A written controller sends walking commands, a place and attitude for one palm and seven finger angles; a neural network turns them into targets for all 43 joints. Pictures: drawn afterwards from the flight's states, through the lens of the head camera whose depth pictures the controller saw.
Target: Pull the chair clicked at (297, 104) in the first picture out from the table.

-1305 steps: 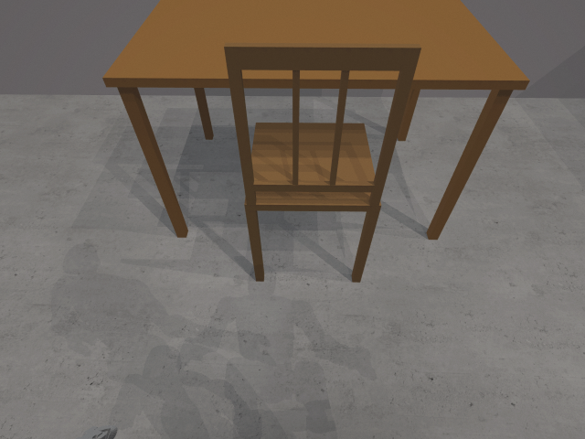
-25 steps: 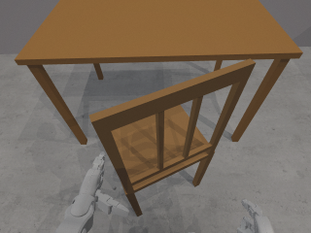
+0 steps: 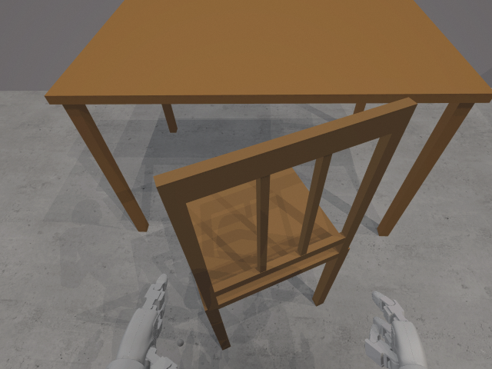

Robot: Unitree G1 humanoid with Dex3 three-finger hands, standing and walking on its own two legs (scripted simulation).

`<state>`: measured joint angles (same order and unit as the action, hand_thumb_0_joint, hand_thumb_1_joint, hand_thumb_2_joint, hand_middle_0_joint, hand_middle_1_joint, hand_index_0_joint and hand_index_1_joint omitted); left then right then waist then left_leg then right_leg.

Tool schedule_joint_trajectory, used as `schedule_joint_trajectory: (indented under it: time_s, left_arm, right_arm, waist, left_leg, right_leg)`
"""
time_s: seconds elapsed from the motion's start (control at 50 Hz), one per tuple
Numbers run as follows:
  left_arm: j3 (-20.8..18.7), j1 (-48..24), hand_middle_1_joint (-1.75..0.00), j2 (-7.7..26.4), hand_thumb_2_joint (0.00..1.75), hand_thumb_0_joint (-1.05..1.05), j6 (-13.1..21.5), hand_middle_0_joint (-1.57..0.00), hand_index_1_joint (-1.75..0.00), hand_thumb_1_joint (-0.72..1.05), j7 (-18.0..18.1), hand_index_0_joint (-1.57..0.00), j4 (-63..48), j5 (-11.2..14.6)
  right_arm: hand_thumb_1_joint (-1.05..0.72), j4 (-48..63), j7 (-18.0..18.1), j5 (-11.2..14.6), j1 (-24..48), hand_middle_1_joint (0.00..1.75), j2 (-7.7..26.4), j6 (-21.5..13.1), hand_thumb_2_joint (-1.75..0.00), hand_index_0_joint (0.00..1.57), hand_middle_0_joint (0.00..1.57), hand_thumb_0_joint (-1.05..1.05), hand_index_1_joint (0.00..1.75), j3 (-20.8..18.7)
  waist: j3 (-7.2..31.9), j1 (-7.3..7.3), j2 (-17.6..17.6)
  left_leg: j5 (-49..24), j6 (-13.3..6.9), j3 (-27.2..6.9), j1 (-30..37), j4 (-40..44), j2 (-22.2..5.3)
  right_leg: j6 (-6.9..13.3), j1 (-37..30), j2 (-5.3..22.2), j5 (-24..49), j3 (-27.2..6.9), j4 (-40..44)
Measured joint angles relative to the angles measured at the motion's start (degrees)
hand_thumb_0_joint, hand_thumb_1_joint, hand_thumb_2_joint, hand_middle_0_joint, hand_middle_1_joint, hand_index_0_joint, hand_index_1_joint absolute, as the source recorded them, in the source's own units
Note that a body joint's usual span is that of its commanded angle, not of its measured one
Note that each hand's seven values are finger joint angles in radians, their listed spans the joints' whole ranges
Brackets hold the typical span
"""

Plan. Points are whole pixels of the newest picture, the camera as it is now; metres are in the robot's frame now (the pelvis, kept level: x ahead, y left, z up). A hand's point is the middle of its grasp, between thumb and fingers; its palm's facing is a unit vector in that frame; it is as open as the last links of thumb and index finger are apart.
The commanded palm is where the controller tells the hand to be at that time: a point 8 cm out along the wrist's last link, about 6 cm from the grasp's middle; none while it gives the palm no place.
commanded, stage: draw the hand back to the body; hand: left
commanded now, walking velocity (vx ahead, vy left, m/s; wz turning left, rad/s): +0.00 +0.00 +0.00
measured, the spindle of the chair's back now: (262, 231) +0.37 -0.02 -0.02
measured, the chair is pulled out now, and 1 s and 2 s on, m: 0.20 0.20 0.20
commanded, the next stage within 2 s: step back with the hand held close in 1.66 s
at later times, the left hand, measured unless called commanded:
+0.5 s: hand (137, 331) +0.17 +0.15 +0.06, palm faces +0.04 -1.00 -0.05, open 17.5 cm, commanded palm +0.14 +0.22 +0.08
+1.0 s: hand (45, 293) +0.20 +0.24 +0.14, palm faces +0.36 -0.86 -0.35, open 13.4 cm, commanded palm +0.15 +0.28 +0.17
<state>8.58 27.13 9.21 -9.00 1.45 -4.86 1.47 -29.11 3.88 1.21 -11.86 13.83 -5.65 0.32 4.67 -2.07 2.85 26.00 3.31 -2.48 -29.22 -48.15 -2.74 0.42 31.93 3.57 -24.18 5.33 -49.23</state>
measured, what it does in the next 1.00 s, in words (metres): stands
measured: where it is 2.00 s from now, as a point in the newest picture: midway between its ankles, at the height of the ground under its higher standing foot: outside the picture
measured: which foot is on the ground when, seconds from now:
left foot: down 0.00-1.00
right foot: down 0.00-1.00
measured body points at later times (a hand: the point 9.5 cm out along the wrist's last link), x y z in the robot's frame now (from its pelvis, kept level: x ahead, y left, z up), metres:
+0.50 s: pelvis -0.02 +0.00 -0.02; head +0.02 -0.02 +0.43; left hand +0.17 +0.20 +0.06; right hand +0.16 -0.23 -0.11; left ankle -0.02 +0.16 -0.70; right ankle +0.01 -0.11 -0.70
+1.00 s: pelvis +0.02 +0.01 +0.03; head +0.01 -0.01 +0.48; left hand +0.17 +0.28 +0.16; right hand +0.23 -0.20 -0.04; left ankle -0.02 +0.16 -0.70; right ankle +0.01 -0.11 -0.70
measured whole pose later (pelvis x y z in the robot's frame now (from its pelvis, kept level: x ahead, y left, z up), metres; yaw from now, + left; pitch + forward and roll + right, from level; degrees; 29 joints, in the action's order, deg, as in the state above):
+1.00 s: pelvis +0.02 +0.01 +0.03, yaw +0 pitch -2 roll +0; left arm -8.6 33.2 16.0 1.2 9.8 -23.7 3.7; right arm -33.7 6.0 1.1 -8.1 12.8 -6.4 0.6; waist -0.6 3.5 4.3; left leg 20.5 2.4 -1.7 -9.5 -32.1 -2.7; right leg -0.8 11.6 3.0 -18.0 5.5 -32.0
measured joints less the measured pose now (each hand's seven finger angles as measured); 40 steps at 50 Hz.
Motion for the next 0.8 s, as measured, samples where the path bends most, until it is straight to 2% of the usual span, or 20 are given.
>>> schedule_joint_trajectory:
  time_s: [0.1,0.12,0.16,0.2,0.3,0.34,0.38,0.42,0.48,0.6,0.64,0.68,0.74,0.8]
  left_arm:
    - [0.6,4.2,0.00,0.1,0.20,-0.01,0.1,0.00,0.00,-0.54,0.1,-0.01,-3.1,-0.4]
    - [0.3,5.1,0.00,-0.2,0.20,-0.01,1.1,0.00,0.00,-0.54,0.1,-0.01,-3.9,1.5]
    - [-0.7,6.8,0.00,-1.2,0.20,-0.01,5.7,0.00,0.00,-0.54,0.2,-0.01,-5.6,4.8]
    - [-1.9,7.6,0.00,-2.0,0.20,-0.01,11.2,0.00,0.00,-0.54,0.3,-0.01,-7.4,6.8]
    - [-5.4,5.8,0.00,-2.2,0.20,-0.01,26.1,0.00,0.00,-0.54,-0.4,-0.01,-9.4,7.2]
    - [-6.8,4.8,0.00,-1.6,0.20,-0.01,28.9,0.00,0.00,-0.54,-2.0,-0.01,-9.4,7.1]
    - [-7.6,4.7,0.00,-0.7,0.20,-0.01,27.9,0.00,0.00,-0.54,-3.5,0.00,-9.8,7.7]
    - [-8.1,5.5,0.00,0.3,0.20,-0.01,25.2,0.00,0.00,-0.54,-4.6,0.00,-10.9,8.7]
    - [-9.0,7.4,0.00,1.6,0.20,-0.01,22.1,0.00,0.00,-0.54,-4.6,-0.01,-13.1,10.4]
    - [-12.3,9.3,-0.01,2.2,0.22,-0.01,21.6,-0.01,-0.01,-0.51,-4.5,-0.01,-16.7,12.4]
    - [-12.5,8.6,-0.02,3.8,0.23,-0.01,19.1,-0.01,-0.02,-0.48,-1.7,-0.02,-16.9,8.5]
    - [-12.4,8.5,-0.03,4.9,0.26,-0.01,15.7,-0.02,-0.03,-0.44,1.7,-0.02,-16.9,5.7]
    - [-12.4,9.0,-0.04,5.9,0.29,-0.01,12.0,-0.03,-0.04,-0.35,5.0,-0.04,-16.9,3.8]
    - [-13.0,9.0,-0.06,6.5,0.34,-0.01,10.2,-0.04,-0.06,-0.26,6.8,-0.05,-17.3,3.0]
  right_arm:
    - [-0.91,0.3,0.3,0.0,-0.3,0.30,-0.2,-0.2,-0.90,0.21,0.20,0.01,0.30,-0.3]
    - [-0.91,0.2,0.4,0.1,-0.3,0.30,-0.2,-0.6,-0.90,0.21,0.20,0.01,0.30,-0.3]
    - [-0.91,-0.3,0.4,0.1,-0.5,0.30,-0.4,-2.1,-0.90,0.21,0.20,0.01,0.30,-0.5]
    - [-0.91,-1.1,0.2,0.2,-0.7,0.30,-0.7,-3.4,-0.90,0.21,0.20,0.01,0.30,-1.0]
    - [-0.91,-3.3,-1.8,0.3,0.1,0.30,-1.5,-4.7,-0.90,0.21,0.20,0.01,0.30,-2.2]
    - [-0.91,-3.7,-2.5,0.6,0.8,0.30,-1.8,-4.0,-0.90,0.21,0.20,0.01,0.30,-2.4]
    - [-0.91,-3.5,-2.4,1.1,1.2,0.30,-2.0,-2.7,-0.90,0.21,0.20,0.01,0.30,-2.2]
    - [-0.91,-3.0,-1.9,1.5,1.2,0.30,-2.2,-1.8,-0.90,0.21,0.20,0.01,0.30,-1.7]
    - [-0.91,-2.7,-0.8,2.0,0.8,0.30,-2.5,-1.8,-0.90,0.21,0.20,0.01,0.30,-1.2]
    - [-0.91,-3.9,0.1,2.2,0.0,0.30,-2.1,-3.6,-0.90,0.21,0.20,0.01,0.30,-1.2]
    - [-0.91,-3.8,0.9,1.9,-0.2,0.30,-1.7,-2.7,-0.90,0.21,0.20,0.01,0.30,-1.5]
    - [-0.91,-3.6,1.7,1.5,0.1,0.30,-1.3,-1.5,-0.90,0.21,0.20,0.01,0.30,-1.4]
    - [-0.91,-3.6,2.6,1.1,0.8,0.30,-0.8,-0.3,-0.90,0.21,0.20,0.01,0.30,-1.1]
    - [-0.91,-3.7,3.1,0.8,1.4,0.30,-0.5,-0.1,-0.90,0.20,0.20,0.01,0.30,-0.8]
  waist:
    - [0.3,0.00,0.1]
    - [0.3,-0.02,0.1]
    - [0.4,0.29,-0.3]
    - [0.6,0.81,-0.7]
    - [1.3,1.86,-1.1]
    - [1.0,1.95,-0.9]
    - [0.5,1.82,-0.5]
    - [0.1,1.53,-0.2]
    - [-0.1,1.17,0.4]
    - [0.1,1.43,0.7]
    - [-0.5,2.34,0.6]
    - [-1.5,2.70,0.9]
    - [-2.6,3.04,1.1]
    - [-3.5,3.58,1.1]
  left_leg:
    - [0.5,-0.1,-0.2,-0.8,-1.3,0.1]
    - [0.7,-0.1,-0.3,-1.2,-1.7,0.1]
    - [1.1,0.0,-0.4,-2.3,-2.9,0.0]
    - [1.6,0.2,-0.6,-3.8,-4.5,-0.1]
    - [3.3,0.4,-1.1,-8.9,-9.8,-0.4]
    - [4.0,0.5,-1.1,-10.3,-11.6,-0.5]
    - [4.2,0.6,-1.0,-10.4,-12.2,-0.6]
    - [4.1,0.4,-0.8,-9.6,-11.8,-0.6]
    - [3.6,0.2,-0.7,-7.5,-10.0,-0.7]
    - [2.1,0.1,-0.9,-3.3,-5.8,-0.7]
    - [1.6,0.2,-0.6,-0.8,-3.9,-0.8]
    - [0.7,0.2,-0.4,2.4,-1.3,-0.7]
    - [-0.7,-0.2,0.0,7.1,2.9,-0.5]
    - [-2.2,-0.4,0.2,11.1,6.8,-0.4]
  right_leg:
    - [-0.1,0.6,0.1,-0.4,0.1,-0.9]
    - [-0.1,0.8,0.1,-0.5,0.2,-1.2]
    - [0.0,1.9,0.0,-0.7,0.3,-2.2]
    - [0.0,3.2,0.0,-1.2,0.3,-3.5]
    - [0.3,8.1,-0.2,-2.4,0.4,-8.1]
    - [0.4,9.5,-0.3,-2.9,0.3,-9.8]
    - [0.3,9.7,-0.4,-3.0,0.1,-10.4]
    - [0.3,8.9,-0.4,-2.9,0.0,-10.0]
    - [0.2,6.8,-0.5,-2.4,0.0,-8.2]
    - [0.0,2.3,-0.7,-1.0,0.5,-3.7]
    - [0.0,-0.1,-0.8,-0.5,0.3,-2.0]
    - [-0.1,-3.2,-0.8,0.3,0.3,0.5]
    - [-0.4,-7.8,-0.7,1.6,0.2,4.5]
    - [-0.6,-11.8,-0.7,3.0,0.2,8.3]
